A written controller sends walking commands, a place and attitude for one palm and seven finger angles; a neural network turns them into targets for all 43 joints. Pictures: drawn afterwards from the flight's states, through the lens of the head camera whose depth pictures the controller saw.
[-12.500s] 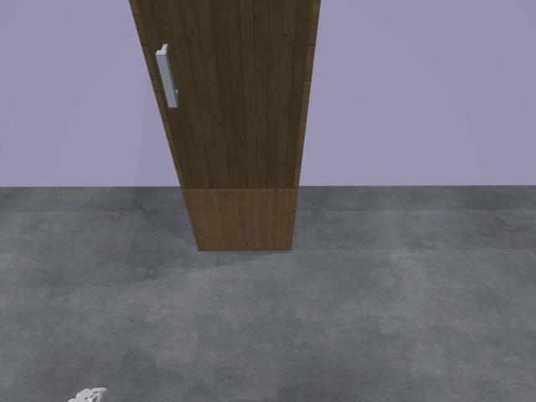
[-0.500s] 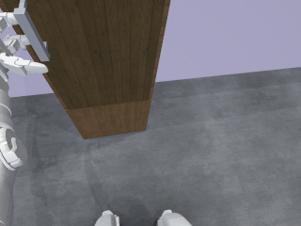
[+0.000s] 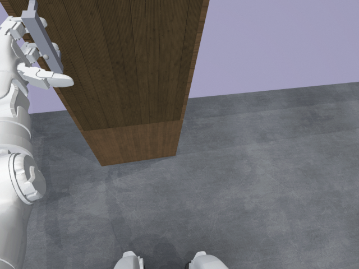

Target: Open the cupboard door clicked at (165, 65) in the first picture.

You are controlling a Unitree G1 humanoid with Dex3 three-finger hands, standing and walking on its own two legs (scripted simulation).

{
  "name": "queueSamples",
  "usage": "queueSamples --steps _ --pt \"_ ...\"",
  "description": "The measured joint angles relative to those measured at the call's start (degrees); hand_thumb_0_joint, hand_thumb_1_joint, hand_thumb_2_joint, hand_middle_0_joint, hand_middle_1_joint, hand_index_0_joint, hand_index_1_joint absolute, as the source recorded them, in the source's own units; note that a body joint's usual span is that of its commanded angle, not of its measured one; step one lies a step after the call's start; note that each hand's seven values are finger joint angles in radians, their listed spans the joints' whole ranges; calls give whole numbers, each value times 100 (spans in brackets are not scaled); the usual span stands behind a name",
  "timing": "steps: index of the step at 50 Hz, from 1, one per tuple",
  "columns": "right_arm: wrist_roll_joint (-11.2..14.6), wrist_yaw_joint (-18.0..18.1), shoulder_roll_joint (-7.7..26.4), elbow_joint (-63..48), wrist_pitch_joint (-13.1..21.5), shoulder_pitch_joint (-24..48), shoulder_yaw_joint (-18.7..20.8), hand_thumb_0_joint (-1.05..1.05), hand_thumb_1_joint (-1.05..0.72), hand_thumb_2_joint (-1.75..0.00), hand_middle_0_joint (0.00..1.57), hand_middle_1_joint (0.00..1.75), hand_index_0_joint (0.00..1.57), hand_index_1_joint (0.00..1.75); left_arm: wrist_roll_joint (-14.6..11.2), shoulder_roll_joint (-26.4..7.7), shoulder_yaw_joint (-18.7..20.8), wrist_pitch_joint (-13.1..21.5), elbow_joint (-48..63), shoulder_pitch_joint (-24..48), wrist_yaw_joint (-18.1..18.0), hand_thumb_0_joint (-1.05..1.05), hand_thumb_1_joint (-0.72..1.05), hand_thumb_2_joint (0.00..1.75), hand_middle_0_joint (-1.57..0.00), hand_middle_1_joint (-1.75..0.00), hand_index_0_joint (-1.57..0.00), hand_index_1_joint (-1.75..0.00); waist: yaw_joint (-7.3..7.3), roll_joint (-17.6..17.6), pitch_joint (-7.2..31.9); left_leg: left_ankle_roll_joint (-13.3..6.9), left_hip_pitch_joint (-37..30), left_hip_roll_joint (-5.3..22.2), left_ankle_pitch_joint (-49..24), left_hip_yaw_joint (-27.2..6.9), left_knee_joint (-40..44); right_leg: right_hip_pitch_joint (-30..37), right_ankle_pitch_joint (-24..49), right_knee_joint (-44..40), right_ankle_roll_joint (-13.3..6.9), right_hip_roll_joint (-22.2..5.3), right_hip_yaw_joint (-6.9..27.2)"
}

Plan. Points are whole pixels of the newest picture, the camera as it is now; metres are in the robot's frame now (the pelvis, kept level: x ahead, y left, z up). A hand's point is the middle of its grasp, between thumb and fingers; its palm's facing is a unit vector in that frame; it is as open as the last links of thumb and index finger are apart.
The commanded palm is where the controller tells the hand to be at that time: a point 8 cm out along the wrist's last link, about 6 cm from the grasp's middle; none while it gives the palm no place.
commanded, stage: slide the fingers in behind the handle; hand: left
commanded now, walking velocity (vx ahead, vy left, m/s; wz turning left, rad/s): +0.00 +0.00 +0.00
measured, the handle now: (46, 39) +0.58 +0.23 +0.13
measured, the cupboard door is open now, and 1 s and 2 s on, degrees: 0 0 18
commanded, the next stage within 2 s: close the thumb around the handle in 0.52 s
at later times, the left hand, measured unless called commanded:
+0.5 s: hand (56, 56) +0.53 +0.20 +0.13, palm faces +0.09 -1.00 +0.00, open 14.0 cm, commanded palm +0.50 +0.25 +0.13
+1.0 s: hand (53, 57) +0.52 +0.21 +0.13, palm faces +0.08 -1.00 +0.01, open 10.0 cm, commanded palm +0.50 +0.24 +0.13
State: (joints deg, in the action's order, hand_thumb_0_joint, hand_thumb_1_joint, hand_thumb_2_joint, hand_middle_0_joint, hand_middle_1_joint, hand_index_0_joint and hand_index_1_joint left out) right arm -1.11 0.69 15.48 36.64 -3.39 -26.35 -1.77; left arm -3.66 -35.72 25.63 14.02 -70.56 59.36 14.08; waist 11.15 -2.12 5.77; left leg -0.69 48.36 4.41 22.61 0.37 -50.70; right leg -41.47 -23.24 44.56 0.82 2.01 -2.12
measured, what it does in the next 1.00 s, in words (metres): stands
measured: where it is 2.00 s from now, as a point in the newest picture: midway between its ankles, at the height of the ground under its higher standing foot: outside the picture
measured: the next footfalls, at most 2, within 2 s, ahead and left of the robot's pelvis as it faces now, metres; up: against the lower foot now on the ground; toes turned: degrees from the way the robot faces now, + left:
none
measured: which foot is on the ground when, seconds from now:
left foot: down 0.00-1.00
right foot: down 0.00-1.00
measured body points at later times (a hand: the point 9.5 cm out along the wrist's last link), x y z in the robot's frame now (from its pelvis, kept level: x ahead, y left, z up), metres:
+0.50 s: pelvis +0.00 +0.00 +0.00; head +0.11 +0.01 +0.44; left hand +0.52 +0.25 +0.13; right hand -0.03 -0.26 -0.11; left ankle +0.00 +0.11 -0.70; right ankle -0.03 -0.14 -0.70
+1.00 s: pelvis -0.01 -0.01 +0.00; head +0.11 +0.01 +0.44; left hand +0.51 +0.26 +0.13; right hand -0.03 -0.27 -0.11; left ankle +0.00 +0.11 -0.70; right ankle -0.03 -0.14 -0.70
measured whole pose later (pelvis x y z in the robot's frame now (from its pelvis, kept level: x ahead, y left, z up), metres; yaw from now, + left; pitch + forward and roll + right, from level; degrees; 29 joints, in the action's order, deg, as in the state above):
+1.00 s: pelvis -0.01 -0.01 +0.00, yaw +0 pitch +19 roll -4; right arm -1.0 0.8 15.8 37.2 -2.7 -25.6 -1.6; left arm -3.4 -34.3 24.2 15.0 -72.1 59.9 12.3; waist 11.1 -2.3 5.6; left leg -0.3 47.5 4.3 21.9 0.2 -50.3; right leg -40.9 -23.1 45.0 0.5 2.0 -2.2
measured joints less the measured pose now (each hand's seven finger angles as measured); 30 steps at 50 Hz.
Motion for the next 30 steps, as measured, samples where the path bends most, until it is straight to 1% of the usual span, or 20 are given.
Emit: queueSamples --steps 4,9,14,17,19,24,30 --pt "-7 -32 -42 1 15 39 -2 0 -90 -89 20 30 20 30 17 104 -84 -4 23 -6 -130 -1 -50 30 -30 -120 -30 -121 -24 -11 3 -10 -25 -20 18 -3 -14 31 -23 15 10 -18 -4" --pt "-20 -71 -81 32 33 67 17 0 -90 -89 20 30 20 30 -2 318 -207 52 160 -51 -199 -1 -50 30 -30 -120 -30 -121 -75 -26 32 -13 -64 -36 27 -2 -12 70 -37 18 15 -34 -3" --pt "-23 -91 -79 24 27 104 9 0 -90 -89 20 30 20 30 44 461 -194 45 88 -39 -315 -1 -50 30 -30 -120 -30 -120 -74 -47 58 -15 -115 -42 31 21 -6 98 -52 44 17 -42 19" --pt "-24 -79 -63 -19 28 139 -20 0 -90 -89 20 30 20 30 126 367 -80 31 -63 20 -399 -1 -50 30 -30 -120 -30 -120 -23 -52 35 -12 -117 -35 24 36 -11 79 -54 77 12 -38 35" --pt "-21 -74 -56 -47 43 133 -12 0 -90 -89 20 30 20 30 165 289 -113 46 -104 40 -430 -1 -50 30 -30 -120 -30 -120 -2 -59 18 -6 -98 -32 13 37 -13 51 -51 97 6 -35 37" --pt "-4 -53 -26 -13 40 72 6 0 -90 -89 20 30 20 30 89 239 -92 147 -88 30 -324 -1 -50 30 -30 -120 -30 -120 -22 -52 -9 12 -98 -17 -14 42 10 34 -32 97 -12 -19 45" --pt "8 -13 27 24 23 2 16 0 -90 -89 20 30 20 30 94 140 -16 92 -122 9 -235 -1 -50 30 -30 -120 -30 -120 4 -29 -19 32 -99 2 -48 23 48 35 -3 63 -34 3 29"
